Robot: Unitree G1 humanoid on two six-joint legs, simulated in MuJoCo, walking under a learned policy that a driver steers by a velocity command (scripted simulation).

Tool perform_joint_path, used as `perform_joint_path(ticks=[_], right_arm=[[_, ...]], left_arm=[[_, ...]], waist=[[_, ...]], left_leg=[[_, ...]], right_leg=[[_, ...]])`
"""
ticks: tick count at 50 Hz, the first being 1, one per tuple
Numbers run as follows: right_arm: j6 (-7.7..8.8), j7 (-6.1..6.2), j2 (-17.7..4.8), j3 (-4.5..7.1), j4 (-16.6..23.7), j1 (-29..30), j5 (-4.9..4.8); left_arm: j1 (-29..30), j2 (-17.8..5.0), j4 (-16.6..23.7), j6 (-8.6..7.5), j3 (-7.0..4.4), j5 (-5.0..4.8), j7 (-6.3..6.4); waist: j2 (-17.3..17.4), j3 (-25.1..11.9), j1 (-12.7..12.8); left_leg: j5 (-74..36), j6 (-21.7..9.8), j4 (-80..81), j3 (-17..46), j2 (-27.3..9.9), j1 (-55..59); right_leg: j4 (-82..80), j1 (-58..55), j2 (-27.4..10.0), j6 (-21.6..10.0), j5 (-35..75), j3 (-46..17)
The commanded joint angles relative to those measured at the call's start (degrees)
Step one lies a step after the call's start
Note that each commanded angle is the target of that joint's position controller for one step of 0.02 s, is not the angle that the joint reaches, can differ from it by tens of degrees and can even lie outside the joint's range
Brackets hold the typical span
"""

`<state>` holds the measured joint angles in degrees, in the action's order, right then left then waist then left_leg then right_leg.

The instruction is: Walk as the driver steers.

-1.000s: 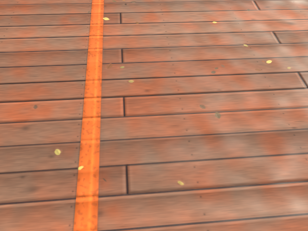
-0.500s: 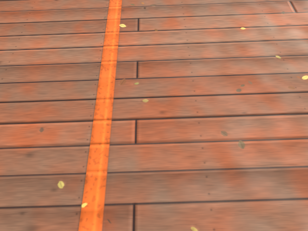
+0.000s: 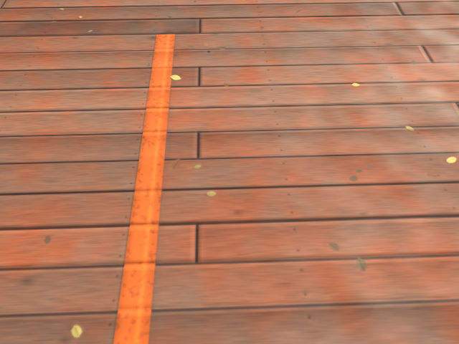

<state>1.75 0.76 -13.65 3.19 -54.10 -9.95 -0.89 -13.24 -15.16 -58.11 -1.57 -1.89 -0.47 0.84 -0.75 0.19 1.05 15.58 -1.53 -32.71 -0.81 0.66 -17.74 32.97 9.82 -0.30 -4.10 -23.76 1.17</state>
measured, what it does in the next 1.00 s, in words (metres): walks ahead: left foot, then right foot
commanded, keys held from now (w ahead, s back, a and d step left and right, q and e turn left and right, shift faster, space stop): w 0.56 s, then no key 0.44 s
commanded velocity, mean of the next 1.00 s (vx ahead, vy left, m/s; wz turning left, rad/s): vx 0.33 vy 0.00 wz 0.00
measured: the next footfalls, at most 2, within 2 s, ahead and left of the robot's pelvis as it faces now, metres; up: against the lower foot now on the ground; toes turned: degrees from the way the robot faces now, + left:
left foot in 0.42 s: +0.33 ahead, +0.14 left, +0.00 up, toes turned +3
right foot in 0.88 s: +0.51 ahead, -0.09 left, +0.00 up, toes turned +0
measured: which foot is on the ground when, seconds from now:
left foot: down 0.00-0.06, up 0.08-0.40, down 0.42-0.90, up 0.92-1.00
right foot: down 0.00-0.42, up 0.44-0.86, down 0.88-1.00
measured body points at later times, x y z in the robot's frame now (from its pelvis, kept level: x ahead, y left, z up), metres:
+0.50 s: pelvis +0.20 +0.05 -0.01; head +0.22 +0.05 +0.44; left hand +0.15 +0.31 -0.15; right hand +0.39 -0.20 -0.11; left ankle +0.29 +0.14 -0.73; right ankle +0.01 -0.10 -0.64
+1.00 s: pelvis +0.38 +0.02 +0.00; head +0.40 +0.00 +0.45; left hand +0.51 +0.27 -0.12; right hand +0.43 -0.24 -0.15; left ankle +0.32 +0.14 -0.72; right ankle +0.47 -0.09 -0.73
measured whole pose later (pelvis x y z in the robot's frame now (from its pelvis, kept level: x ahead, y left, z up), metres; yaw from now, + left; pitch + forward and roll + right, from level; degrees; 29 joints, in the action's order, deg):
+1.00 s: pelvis +0.38 +0.02 +0.00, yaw +1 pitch +1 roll +1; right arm 1.2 1.7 -14.7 1.8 -58.7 -12.0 -0.1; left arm -4.5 -11.9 -54.9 -2.3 -2.3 1.0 0.6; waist 1.5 1.8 -2.0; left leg 28.0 0.7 -37.8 -0.5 0.3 -13.0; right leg 28.1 22.6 -0.6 -1.4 -6.4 1.4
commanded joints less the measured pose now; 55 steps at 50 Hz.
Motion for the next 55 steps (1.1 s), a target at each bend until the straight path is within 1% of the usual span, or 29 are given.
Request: perform_joint_path(ticks=[1, 2, 3, 4, 5, 8, 11, 13, 17, 19, 20, 21, 22, 23, 24, 26, 28, 31, 35, 40, 43, 44, 45, 46, 47, 48, 52, 54, 55], right_arm=[[1.34, -0.04, -9.5, 2.13, 4.4, 6.1, -0.54], [1.64, -0.39, -7.4, 1.6, 6.2, 10.9, -0.82], [2.5, -0.75, -4.3, 0.91, 7.5, 12.9, -0.7], [3.46, -0.88, -5.5, 1.11, 8.1, 13.3, -0.21], [3.88, -1.1, -7.0, 1.53, 7.9, 13.7, -0.26], [4.01, -2.4, -4.7, 1.05, 7.5, 13.0, -1.38], [3.88, -3.59, -2.3, 0.09, 8.8, 16.2, -0.96], [3.43, -3.95, -0.8, -0.68, 10.0, 19.1, -0.58], [2.59, -3.28, -5.7, 0.66, 10.7, 17.6, -0.84], [2.4, -2.78, -8.3, 2.31, 8.4, 8.8, -0.74], [2.07, -2.38, -10.0, 3.53, 5.6, 0.2, -0.87], [1.73, -1.78, -12.9, 4.53, 3.3, -9.5, -0.46], [1.79, -2.16, -16.6, 4.63, 1.9, -13.2, 0.32], [2.28, -2.54, -11.8, 3.2, 1.9, -10.8, -0.16], [2.98, -2.55, -10.0, 2.43, 2.8, -4.9, -0.16], [4.12, -3.0, -7.0, 1.49, 3.8, 2.6, 0.83], [4.53, -3.15, -5.4, 0.93, 3.3, 4.1, 1.38], [4.71, -2.21, -7.0, 0.86, 1.7, 1.9, 1.58], [3.73, -0.66, -8.2, 0.79, 0.4, -0.5, 1.98], [2.34, -0.2, -9.1, 0.71, -2.2, -4.2, 1.16], [1.41, 0.1, -8.7, 0.58, -2.8, -3.0, 0.15], [1.35, 0.15, -7.3, 0.16, -3.4, -5.5, 0.51], [1.74, 0.19, -5.8, -0.41, -3.3, -9.0, 2.05], [1.71, 0.2, -0.9, -1.67, -5.1, -15.7, 2.03], [0.77, 0.62, -2.9, -1.43, -5.0, -12.6, 1.21], [-0.22, 0.98, -5.2, -0.86, -3.8, -8.5, 0.39], [-2.97, 1.92, -4.0, -0.74, -5.8, -8.5, 1.38], [-3.08, 1.48, -4.8, -0.84, -6.1, -7.2, 2.27], [-2.89, 1.37, -6.9, -0.53, -6.1, -6.6, 1.8]], left_arm=[[-4.5, -3.9, 0.3, -2.26, -0.85, -0.28, -0.55], [-7.6, -5.4, -1.4, -2.55, -1.31, -0.32, -0.54], [-11.8, -9.3, -3.5, -2.63, -2.53, -0.71, -0.24], [-12.5, -11.4, -3.5, -2.58, -3.14, -0.76, -0.32], [-14.3, -9.2, -3.6, -2.88, -2.64, -0.02, -0.37], [-15.8, -6.8, -3.9, -3.2, -1.88, -0.11, -0.52], [-10.8, -5.3, -1.7, -2.29, -1.02, 0.29, -0.13], [-10.1, -7.0, -1.1, -2.5, -1.36, 0.5, 0.19], [-11.7, -9.3, -2.4, -3.3, -2.49, -0.74, 0.19], [-10.9, -9.4, -2.5, -2.68, -2.8, -0.7, 0.28], [-10.9, -8.8, -2.2, -2.25, -2.63, -0.28, 0.35], [-11.0, -7.1, -1.1, -2.02, -1.98, 0.84, 0.35], [-18.4, 2.4, -0.4, -2.92, 0.45, 0.39, -0.15], [-13.0, -2.6, -0.1, -4.39, -0.79, -1.02, -0.69], [-7.5, -6.0, 2.4, -5.24, -1.89, -2.6, -0.88], [-4.7, -5.8, 2.8, -5.27, -2.46, -1.53, -0.04], [-7.7, -3.5, 2.1, -3.71, -2.69, -0.97, 0.28], [-4.9, -3.1, 3.4, -2.31, -3.07, -0.29, 0.99], [1.9, -1.9, 5.6, -2.09, -2.63, 0.82, 0.55], [9.1, -2.8, 7.2, -1.66, -2.16, 0.42, -0.19], [7.1, -4.4, 6.6, -2.11, -2.65, 1.11, -0.41], [4.6, -6.8, 5.7, -2.34, -3.32, 1.48, -0.16], [1.9, -10.7, 5.4, -2.34, -3.99, 1.91, 0.18], [1.1, -9.0, 4.3, -1.66, -3.28, 1.9, 0.33], [0.5, -4.0, 3.6, -1.04, -2.08, 1.2, -0.01], [2.5, -3.1, 3.7, -0.83, -1.51, 1.23, -0.24], [13.7, -5.1, 5.9, -0.1, -1.52, 1.43, 0.3], [11.9, -4.5, 4.8, 0.29, -1.57, 0.71, 0.28], [11.1, -4.5, 4.6, 0.51, -1.67, 0.73, 0.45]], waist=[[6.9, 0.6, 3.0], [2.2, 1.5, 4.9], [-7.7, 1.1, 5.3], [-12.0, 3.8, 5.5], [-10.3, 4.6, 6.2], [-4.7, 5.0, 4.6], [-4.9, 6.4, 3.2], [-6.1, 7.2, 3.4], [-7.1, 6.6, 0.4], [-7.5, 0.4, -4.8], [-6.8, -4.3, -8.6], [-1.2, -10.4, -11.8], [16.2, -20.9, -7.0], [11.9, -16.8, -8.5], [10.0, -6.9, -6.7], [3.5, -0.5, -2.7], [5.6, -0.5, 0.5], [3.9, 2.5, 1.3], [3.4, 1.4, 0.2], [4.1, -0.6, -2.5], [3.8, -2.1, -0.1], [1.7, -3.4, 0.3], [-2.9, -8.4, -1.4], [-11.8, -13.3, -4.0], [-11.1, -13.8, -1.7], [-9.5, -10.9, -1.6], [-7.4, -5.6, -6.0], [-4.6, -2.9, -4.6], [-1.6, -0.2, -3.0]], left_leg=[[9.6, -8.8, 14.5, 18.7, -12.3, 2.0], [2.1, -5.8, 8.1, 10.9, -7.7, -3.8], [-4.4, -1.7, -5.2, 0.0, -0.2, -12.8], [2.5, 0.0, -10.7, -3.2, 1.3, -23.7], [14.3, 0.4, -18.8, -1.1, -0.3, -31.4], [9.7, -0.5, -27.2, 1.1, -5.1, -41.6], [-2.4, 0.7, -16.0, -2.4, -4.7, -29.2], [-10.6, 1.0, -7.1, -4.6, -2.2, -16.5], [-13.1, -1.9, 0.2, -3.3, -0.7, -8.0], [-12.0, -4.4, 0.7, -4.3, 1.3, 3.1], [-11.6, -5.7, 0.9, -4.6, 2.0, 14.2], [-8.4, -8.5, -0.2, 6.2, -7.2, 30.5], [8.4, -18.1, 10.4, 36.5, -22.3, 43.3], [16.3, -16.7, 18.5, 44.0, -21.8, 37.4], [15.2, -14.3, 20.0, 36.2, -20.5, 28.4], [3.0, -12.0, 22.3, 23.3, -16.4, 12.6], [-0.1, -11.3, 25.0, 17.1, -13.8, 5.7], [-16.2, -12.7, 26.3, 10.8, -13.4, 1.0], [-32.0, -11.2, 23.6, 2.9, -10.6, 2.0], [-30.0, -10.0, 19.5, 2.7, -11.2, 7.3], [-27.6, -7.6, 12.0, 4.3, -11.0, 10.2], [-25.7, -5.0, 7.9, 3.5, -8.2, 9.8], [-15.1, -2.4, 1.0, 1.4, -4.5, 5.3], [5.7, 1.0, -5.9, -0.4, -1.0, -2.4], [15.9, 2.4, -8.5, 0.8, -0.9, -2.7], [18.0, 2.7, -9.2, 1.5, -1.3, -4.1], [2.4, 2.4, 1.4, 1.8, -3.2, 6.7], [-3.6, 0.9, 8.0, 1.5, -3.6, 9.5], [2.9, -0.1, 8.3, 1.3, -3.8, 4.2]], right_leg=[[-6.7, 3.0, -1.7, -3.9, 1.7, -1.9], [-12.3, -3.4, -4.4, -5.0, 2.5, -6.0], [-17.5, -12.9, -10.1, -6.7, 5.7, -15.5], [-18.6, -19.3, -16.7, -8.7, 16.8, -23.6], [-17.8, -23.8, -20.1, -10.7, 26.3, -26.0], [-17.4, -30.0, -19.7, -9.2, 34.5, -19.8], [-22.5, -16.8, -13.9, -6.4, 31.7, -10.8], [-26.0, -6.8, -11.1, -5.6, 29.5, -6.4], [-24.2, -10.1, -13.8, -4.1, 40.4, -4.8], [-12.9, -12.0, -13.5, -2.1, 57.4, -2.3], [-2.9, -8.3, -11.5, -0.8, 59.0, -1.2], [14.0, 4.7, -8.8, 0.7, 42.8, -0.3], [35.7, 21.0, 2.5, 3.6, -2.7, -1.8], [43.9, 26.5, 1.2, 2.5, -8.4, -9.1], [45.6, 30.9, -1.7, 1.2, -4.1, -7.5], [39.9, 25.6, -6.7, 0.5, 4.7, -5.9], [35.7, 19.3, -8.6, 0.5, 7.0, -6.4], [29.0, 19.6, -8.5, 2.8, 8.6, -4.7], [13.2, 18.8, -7.3, 5.0, 20.0, -3.0], [1.1, 13.8, -4.0, 5.1, 24.5, -2.5], [-7.1, 8.3, -2.5, 3.0, 24.1, -1.9], [-11.2, 2.4, -3.7, 1.8, 34.8, -3.3], [-7.0, -7.7, -10.3, -0.8, 55.1, -9.0], [-5.3, -16.5, -17.3, -9.0, 59.1, -16.4], [-8.7, -13.1, -18.5, -11.3, 47.9, -20.1], [-11.4, -9.4, -16.8, -10.2, 36.3, -19.9], [-16.8, 7.7, -11.7, -3.9, 11.9, -14.1], [-16.9, 11.1, -7.0, 0.4, 0.1, -8.7], [-16.5, 9.1, -4.7, 1.8, -2.0, -6.1]])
